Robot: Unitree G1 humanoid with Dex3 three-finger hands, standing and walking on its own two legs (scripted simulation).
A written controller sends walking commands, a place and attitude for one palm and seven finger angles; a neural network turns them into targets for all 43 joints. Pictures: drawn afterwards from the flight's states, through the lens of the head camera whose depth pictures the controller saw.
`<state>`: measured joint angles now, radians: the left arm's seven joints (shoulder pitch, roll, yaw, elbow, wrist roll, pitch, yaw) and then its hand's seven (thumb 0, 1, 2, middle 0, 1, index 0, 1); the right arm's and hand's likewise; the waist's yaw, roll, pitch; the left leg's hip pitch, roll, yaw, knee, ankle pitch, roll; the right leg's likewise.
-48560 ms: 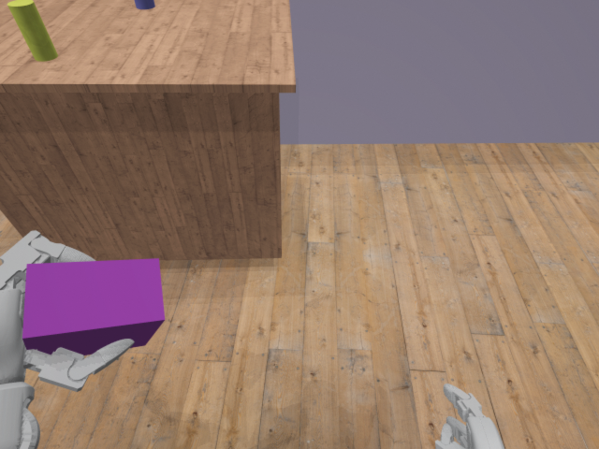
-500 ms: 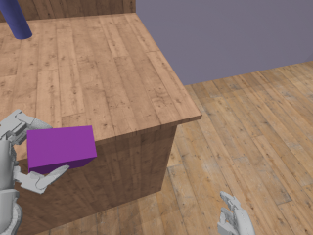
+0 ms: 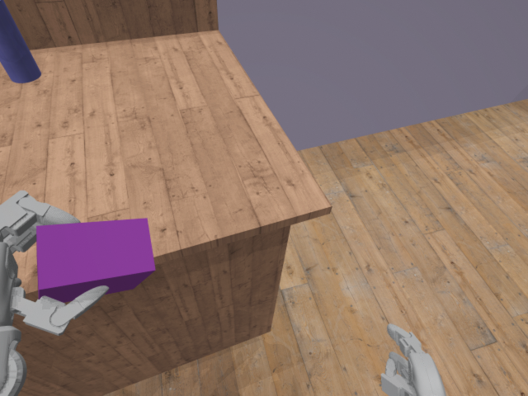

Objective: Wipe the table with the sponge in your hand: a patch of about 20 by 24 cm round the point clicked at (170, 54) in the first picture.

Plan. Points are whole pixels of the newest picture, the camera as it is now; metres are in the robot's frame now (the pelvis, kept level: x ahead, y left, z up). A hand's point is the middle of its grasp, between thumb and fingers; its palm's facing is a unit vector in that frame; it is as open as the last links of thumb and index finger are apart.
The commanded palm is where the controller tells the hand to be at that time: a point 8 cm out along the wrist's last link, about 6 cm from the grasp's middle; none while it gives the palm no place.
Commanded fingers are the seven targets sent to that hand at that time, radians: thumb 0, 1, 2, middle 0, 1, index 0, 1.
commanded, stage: come to a stop and stand still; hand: left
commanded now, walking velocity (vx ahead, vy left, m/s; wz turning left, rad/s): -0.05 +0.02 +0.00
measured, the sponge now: (108, 260) +0.24 +0.22 +0.12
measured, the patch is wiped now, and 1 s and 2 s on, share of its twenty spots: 1.00 1.00 1.00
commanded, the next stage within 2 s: look again from close up in 0.84 s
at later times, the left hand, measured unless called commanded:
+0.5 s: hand (64, 260) +0.22 +0.25 +0.16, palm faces +0.34 -0.86 -0.39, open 10.3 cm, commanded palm +0.16 +0.28 +0.17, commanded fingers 0.00 0.10 1.30 -1.20 -1.60 -1.20 -1.60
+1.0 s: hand (59, 258) +0.22 +0.26 +0.15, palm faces +0.38 -0.86 -0.35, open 10.3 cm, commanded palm +0.16 +0.29 +0.17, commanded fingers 0.00 0.10 1.30 -1.20 -1.60 -1.20 -1.60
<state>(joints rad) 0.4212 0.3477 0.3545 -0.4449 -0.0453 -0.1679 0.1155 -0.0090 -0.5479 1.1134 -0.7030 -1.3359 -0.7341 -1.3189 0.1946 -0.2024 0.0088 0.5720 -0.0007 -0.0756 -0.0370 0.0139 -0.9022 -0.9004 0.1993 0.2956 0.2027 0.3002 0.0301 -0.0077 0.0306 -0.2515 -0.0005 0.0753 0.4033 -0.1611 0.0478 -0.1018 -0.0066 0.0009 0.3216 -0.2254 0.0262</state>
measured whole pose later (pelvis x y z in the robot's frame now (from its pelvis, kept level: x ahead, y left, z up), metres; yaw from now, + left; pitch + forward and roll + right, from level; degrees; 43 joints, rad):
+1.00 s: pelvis +0.00 +0.01 +0.00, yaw -1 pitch +0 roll -2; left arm 0.41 0.35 0.35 -0.45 -0.05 -0.19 0.10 -0.01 -0.55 1.11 -0.70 -1.34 -0.73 -1.33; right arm 0.18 -0.19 0.01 0.56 0.00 -0.09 -0.03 0.01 -0.90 -0.90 0.20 0.30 0.20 0.30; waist 0.03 -0.02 0.04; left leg -0.26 0.00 0.09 0.42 -0.17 0.06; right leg -0.11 -0.01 0.01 0.32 -0.22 0.04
